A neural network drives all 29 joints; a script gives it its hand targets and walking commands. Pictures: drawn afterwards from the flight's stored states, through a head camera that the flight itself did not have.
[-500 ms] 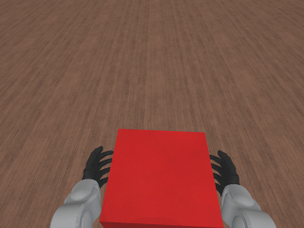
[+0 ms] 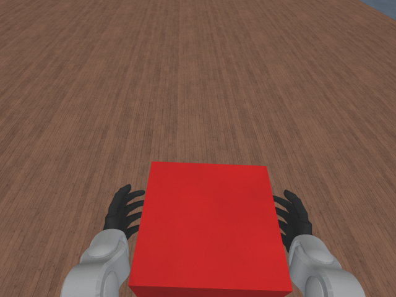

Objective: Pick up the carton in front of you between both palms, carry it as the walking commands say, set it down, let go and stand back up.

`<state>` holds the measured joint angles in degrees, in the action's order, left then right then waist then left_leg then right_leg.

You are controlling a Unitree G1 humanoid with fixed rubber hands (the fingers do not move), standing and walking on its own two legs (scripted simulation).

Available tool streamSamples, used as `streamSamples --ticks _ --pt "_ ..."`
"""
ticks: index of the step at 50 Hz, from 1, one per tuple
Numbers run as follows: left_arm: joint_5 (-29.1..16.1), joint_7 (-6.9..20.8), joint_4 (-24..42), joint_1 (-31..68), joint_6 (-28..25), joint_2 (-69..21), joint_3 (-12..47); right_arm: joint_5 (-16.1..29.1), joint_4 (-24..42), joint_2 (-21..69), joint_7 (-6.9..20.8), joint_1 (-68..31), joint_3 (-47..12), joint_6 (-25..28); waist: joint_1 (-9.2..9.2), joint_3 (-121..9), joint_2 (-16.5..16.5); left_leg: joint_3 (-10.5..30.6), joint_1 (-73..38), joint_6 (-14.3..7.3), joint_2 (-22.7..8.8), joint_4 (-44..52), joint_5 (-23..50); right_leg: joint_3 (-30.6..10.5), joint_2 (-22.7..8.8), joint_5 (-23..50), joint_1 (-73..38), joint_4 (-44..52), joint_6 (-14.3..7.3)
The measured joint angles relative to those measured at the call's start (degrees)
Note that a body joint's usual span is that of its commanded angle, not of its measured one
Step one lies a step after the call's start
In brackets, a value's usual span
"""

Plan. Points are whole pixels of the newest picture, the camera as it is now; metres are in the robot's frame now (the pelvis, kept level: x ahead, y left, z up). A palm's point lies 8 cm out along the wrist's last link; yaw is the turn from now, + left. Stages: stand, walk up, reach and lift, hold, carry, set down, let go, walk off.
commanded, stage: carry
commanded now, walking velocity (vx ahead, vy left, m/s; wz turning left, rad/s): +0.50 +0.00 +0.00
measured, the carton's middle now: (205, 243) +0.24 +0.00 +0.01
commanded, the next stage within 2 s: none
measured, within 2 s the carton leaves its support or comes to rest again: neither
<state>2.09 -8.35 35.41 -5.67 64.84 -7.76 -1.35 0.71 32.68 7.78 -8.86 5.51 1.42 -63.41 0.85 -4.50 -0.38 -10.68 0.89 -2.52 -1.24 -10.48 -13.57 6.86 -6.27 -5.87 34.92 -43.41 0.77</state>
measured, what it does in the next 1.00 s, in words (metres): walks ahead: right foot, then left foot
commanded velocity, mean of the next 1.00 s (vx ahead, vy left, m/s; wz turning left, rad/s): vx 0.50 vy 0.00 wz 0.00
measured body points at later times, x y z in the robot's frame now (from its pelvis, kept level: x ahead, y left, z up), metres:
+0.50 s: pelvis +0.33 -0.04 +0.00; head +0.34 -0.06 +0.45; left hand +0.56 +0.12 +0.07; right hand +0.57 -0.18 +0.05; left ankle +0.42 +0.12 -0.70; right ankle +0.27 -0.12 -0.75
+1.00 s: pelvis +0.64 +0.02 +0.00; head +0.65 +0.04 +0.45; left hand +0.89 +0.17 +0.08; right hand +0.88 -0.13 +0.09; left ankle +0.58 +0.09 -0.75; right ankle +0.72 -0.14 -0.69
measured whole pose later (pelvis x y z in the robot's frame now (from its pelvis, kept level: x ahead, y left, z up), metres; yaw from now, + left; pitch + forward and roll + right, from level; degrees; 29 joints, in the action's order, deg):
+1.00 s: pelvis +0.64 +0.02 +0.00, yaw +0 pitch +4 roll -2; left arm 1.7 -8.3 35.5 -5.5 64.8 -7.8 -1.3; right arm 1.0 33.3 7.8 -8.7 5.9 1.8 -63.4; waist 1.3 -3.8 -0.3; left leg -10.6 4.4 -2.7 -1.9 -12.0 -11.9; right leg 6.3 -6.1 -8.2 34.1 -47.2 0.4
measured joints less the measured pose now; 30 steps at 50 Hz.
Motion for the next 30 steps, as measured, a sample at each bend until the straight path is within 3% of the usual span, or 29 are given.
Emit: streamSamples --ticks 5,8,9,11,13,15,21,30 --pt "-0.05 -0.13 0.56 -0.1 1.35 0.0 -0.23 -0.31 0.2 -0.05 0.1 0.07 -0.34 -1.11 -0.96 -1.37 -0.33 0.42 -7.73 2.38 -0.19 1.4 -5.74 3.43 0.73 3.16 -1.36 10.07 -0.3" --pt "-0.34 -0.21 -1.13 0.23 2.13 0.0 -0.34 -0.81 -0.56 -0.02 0.09 0.61 -0.17 -1.92 -0.85 -1.19 0.34 0.68 -10.34 4.07 -1.4 -3.97 -11.99 6.44 2.63 2.39 -5.78 15.24 -1.61" --pt "-0.4 -0.22 -2.63 0.51 1.91 0.01 -0.15 -0.96 -1.21 0.0 0.08 0.6 0.32 -2.06 -1.18 -0.9 1.44 0.53 -9.23 4.34 -2.87 -9.91 -14.72 7.04 3.64 2.97 -6.82 14.69 -3.83" --pt "-0.17 -0.23 -5.95 1.65 1.44 0.1 0.04 -1.11 -3.31 0.08 0.11 -0.01 1.46 -2.17 -1.78 0.31 2.57 3.45 -0.43 3.22 -4.6 -31.63 -12.25 7.74 4.12 -1.18 -7.31 11.01 -6.04" --pt "-0.29 -0.21 -7.2 1.82 0.8 0.08 -0.1 -1.33 -4.11 0.06 0.13 -0.28 1.63 -2.01 -1.97 2.03 2.0 7.26 10.19 2.05 -3.01 -50.78 -10.88 7.47 3.88 -3.19 -9.63 12.39 -5.78" --pt "-0.66 -0.15 -6.89 0.97 -0.3 -0.05 -0.42 -1.65 -4.02 0.05 0.25 0.07 1.02 -1.2 -2.0 3.5 1.55 7.99 17.86 1.35 -2.77 -56.54 -7.81 7.14 4.0 -2.99 -13.22 16.24 -5.13" --pt "-0.6 1.16 -5.92 -0.97 -3.94 -0.18 -0.86 -2.94 -3.84 -0.05 1.17 0.95 -0.8 2.1 -2.04 3.38 0.68 6.22 30.0 1.97 -4.64 -42.37 0.69 5.59 4.23 -3.39 -23.47 26.84 -4.45" --pt "-0.68 1.35 -2.94 -2.66 -3.34 -0.07 0.33 -2.01 -0.06 -0.03 0.5 3.14 -1.05 1.33 -1.07 0.27 0.51 1.26 30.7 2.53 -4.42 -21.35 9.8 4.54 4.36 -11.63 -37.19 31.25 -0.75"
